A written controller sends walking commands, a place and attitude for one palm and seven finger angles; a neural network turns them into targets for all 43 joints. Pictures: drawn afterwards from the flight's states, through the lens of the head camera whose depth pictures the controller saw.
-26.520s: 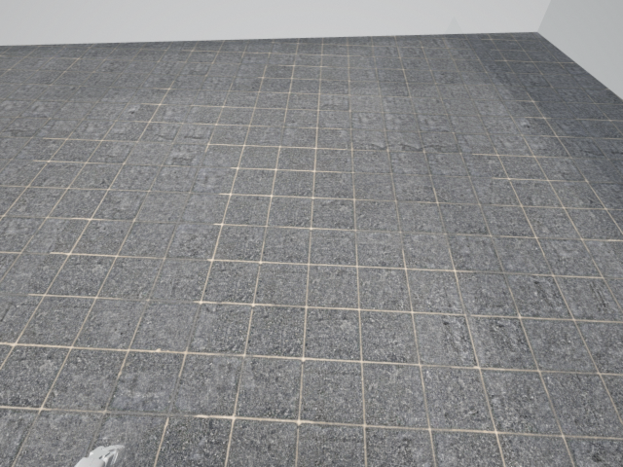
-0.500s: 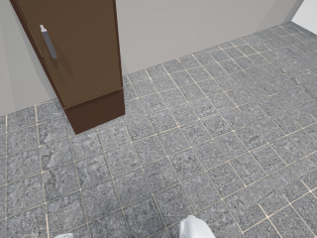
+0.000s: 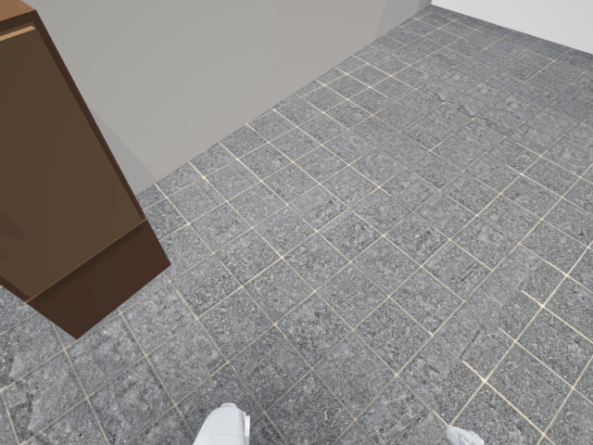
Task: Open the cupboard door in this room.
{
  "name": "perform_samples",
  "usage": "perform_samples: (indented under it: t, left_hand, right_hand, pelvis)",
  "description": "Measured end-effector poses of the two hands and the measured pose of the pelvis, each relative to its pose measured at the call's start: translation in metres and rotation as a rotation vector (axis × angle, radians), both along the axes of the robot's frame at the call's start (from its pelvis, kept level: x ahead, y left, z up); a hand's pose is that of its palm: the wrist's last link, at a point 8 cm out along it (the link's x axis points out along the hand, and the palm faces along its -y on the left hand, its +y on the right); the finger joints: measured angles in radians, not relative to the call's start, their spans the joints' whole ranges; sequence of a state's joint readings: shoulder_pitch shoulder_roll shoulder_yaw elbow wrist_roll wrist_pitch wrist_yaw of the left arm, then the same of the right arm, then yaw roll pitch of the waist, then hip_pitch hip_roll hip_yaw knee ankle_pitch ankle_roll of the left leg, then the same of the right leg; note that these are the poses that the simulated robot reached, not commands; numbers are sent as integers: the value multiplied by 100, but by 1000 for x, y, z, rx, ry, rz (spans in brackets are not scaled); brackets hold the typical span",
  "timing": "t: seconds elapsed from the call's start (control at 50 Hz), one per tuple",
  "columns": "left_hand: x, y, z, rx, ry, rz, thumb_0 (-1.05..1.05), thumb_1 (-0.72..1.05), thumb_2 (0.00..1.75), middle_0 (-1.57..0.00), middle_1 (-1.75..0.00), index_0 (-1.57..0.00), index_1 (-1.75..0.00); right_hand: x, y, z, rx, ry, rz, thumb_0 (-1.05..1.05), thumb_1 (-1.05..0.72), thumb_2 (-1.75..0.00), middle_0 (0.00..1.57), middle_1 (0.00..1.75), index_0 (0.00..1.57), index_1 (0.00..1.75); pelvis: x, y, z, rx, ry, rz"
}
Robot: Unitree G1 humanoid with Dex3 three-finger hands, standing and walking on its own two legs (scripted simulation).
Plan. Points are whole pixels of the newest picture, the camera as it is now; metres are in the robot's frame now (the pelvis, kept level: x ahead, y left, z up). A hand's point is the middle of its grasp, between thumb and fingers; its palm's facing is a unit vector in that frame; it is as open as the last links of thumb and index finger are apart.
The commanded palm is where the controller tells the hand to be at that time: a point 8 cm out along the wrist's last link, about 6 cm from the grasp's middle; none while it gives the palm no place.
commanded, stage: walk to a spot facing it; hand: left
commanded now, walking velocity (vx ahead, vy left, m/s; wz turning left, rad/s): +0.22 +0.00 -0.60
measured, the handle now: out of the picture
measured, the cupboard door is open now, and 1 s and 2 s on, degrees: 0 0 0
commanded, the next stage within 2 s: turn to face it in 0.56 s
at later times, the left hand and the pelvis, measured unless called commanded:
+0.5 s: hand (179, 352) +0.27 +0.23 -0.17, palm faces -0.28 -0.93 -0.22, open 7.3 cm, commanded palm none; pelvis +0.12 +0.05 +0.00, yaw -19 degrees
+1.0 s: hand (253, 318) +0.34 +0.11 -0.16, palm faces -0.38 -0.91 -0.17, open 7.3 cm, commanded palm none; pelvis +0.17 +0.00 -0.01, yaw -21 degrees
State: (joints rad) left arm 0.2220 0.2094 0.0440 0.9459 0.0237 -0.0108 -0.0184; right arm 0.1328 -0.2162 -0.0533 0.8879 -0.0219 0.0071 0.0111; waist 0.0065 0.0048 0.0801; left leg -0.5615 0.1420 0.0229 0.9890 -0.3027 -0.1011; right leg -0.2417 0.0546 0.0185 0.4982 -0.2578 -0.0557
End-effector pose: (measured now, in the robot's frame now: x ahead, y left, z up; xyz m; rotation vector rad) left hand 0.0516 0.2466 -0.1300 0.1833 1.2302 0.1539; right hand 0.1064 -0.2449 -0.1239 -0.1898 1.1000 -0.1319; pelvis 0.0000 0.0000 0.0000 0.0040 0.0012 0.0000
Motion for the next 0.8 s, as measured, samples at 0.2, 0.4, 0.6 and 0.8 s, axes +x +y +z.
perform_samples:
  t: [0.2,0.4,0.6,0.8]
  left_hand:
    - [17,62,-26,-9,157,16,1,91,90,-20,-30,-21,-30]
    - [154,64,-9,-9,72,-186,1,91,90,-19,-30,-20,-30]
    - [300,-30,-2,7,-81,-467,0,92,90,-19,-30,-20,-30]
    - [331,-100,12,17,-156,-579,0,91,90,-19,-30,-21,-30]
  right_hand:
    - [93,42,22,-75,-153,12,0,-91,-90,19,30,20,30]
    - [16,58,14,-44,69,-245,0,-91,-90,20,30,21,30]
    - [-86,54,-19,42,315,-545,0,-91,-90,20,30,20,30]
    - [-69,19,-32,71,281,-610,1,-91,-90,19,30,20,30]
  pelvis:
    - [61,49,-10,-21,6,-126]
    - [105,61,6,-45,2,-262]
    - [136,31,-9,-4,9,-405]
    - [153,0,-8,7,-18,-472]
